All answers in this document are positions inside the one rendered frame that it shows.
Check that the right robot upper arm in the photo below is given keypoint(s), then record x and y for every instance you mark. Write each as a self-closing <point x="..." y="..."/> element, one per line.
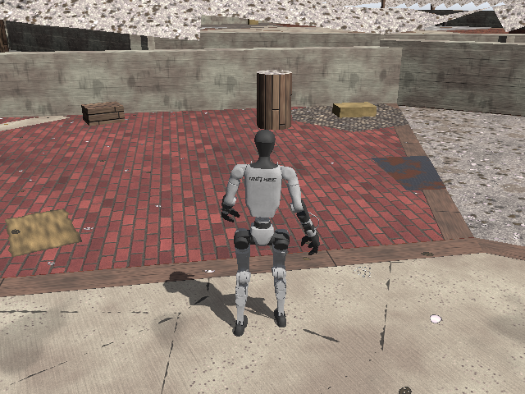
<point x="290" y="175"/>

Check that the left robot forearm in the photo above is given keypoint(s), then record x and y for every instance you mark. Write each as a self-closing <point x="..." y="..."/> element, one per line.
<point x="225" y="209"/>

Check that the robot left hand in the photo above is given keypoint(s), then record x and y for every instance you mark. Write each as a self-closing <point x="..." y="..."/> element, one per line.
<point x="233" y="212"/>

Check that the robot right shin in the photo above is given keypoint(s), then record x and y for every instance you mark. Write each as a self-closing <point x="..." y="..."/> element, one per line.
<point x="280" y="290"/>

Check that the right robot foot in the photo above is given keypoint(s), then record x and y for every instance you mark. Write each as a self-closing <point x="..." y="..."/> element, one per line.
<point x="281" y="320"/>

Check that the left robot upper arm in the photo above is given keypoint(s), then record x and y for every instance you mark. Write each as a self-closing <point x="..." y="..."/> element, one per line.
<point x="233" y="184"/>

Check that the right robot forearm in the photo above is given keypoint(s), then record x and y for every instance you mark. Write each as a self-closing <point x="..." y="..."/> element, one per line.
<point x="306" y="221"/>

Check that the robot right hand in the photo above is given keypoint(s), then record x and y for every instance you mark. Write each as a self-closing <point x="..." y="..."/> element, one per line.
<point x="314" y="243"/>

